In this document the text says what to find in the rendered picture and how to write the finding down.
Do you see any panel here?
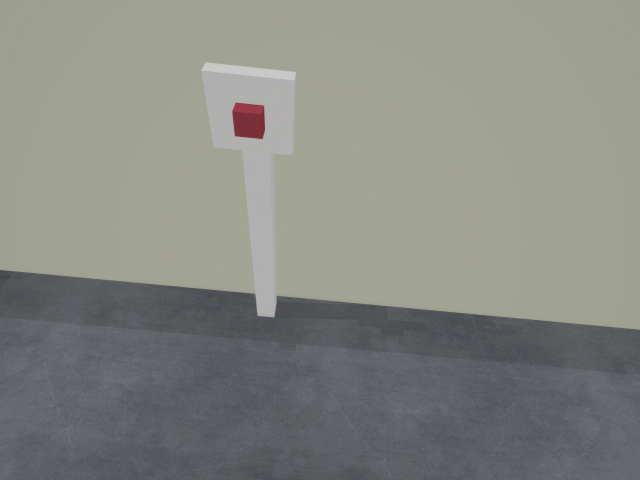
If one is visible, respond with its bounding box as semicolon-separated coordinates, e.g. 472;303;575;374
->
201;62;296;317

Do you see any button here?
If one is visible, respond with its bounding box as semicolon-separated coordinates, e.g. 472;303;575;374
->
232;103;265;139

